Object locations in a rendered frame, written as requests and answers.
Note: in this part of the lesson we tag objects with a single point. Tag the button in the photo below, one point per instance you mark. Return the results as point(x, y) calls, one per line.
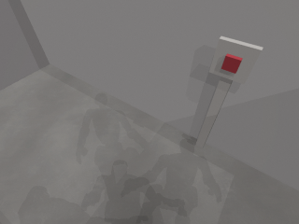
point(231, 63)

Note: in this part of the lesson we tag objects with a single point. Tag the panel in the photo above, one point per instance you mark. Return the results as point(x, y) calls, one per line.
point(249, 54)

